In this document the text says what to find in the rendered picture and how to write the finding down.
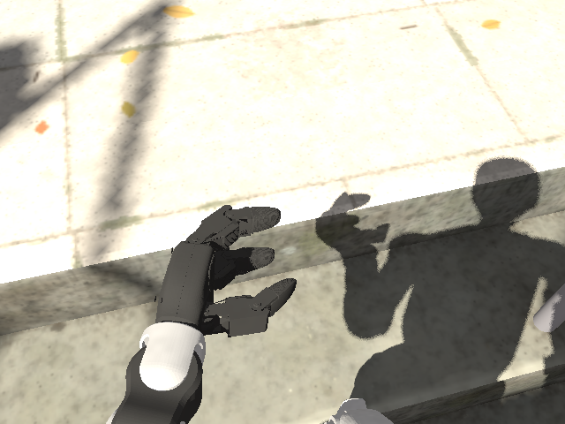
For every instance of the robot left hand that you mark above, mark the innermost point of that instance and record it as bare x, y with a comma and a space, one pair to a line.
204, 263

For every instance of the left robot forearm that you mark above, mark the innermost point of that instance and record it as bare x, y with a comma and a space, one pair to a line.
164, 378

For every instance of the right robot shin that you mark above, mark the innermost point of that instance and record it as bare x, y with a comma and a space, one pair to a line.
351, 404

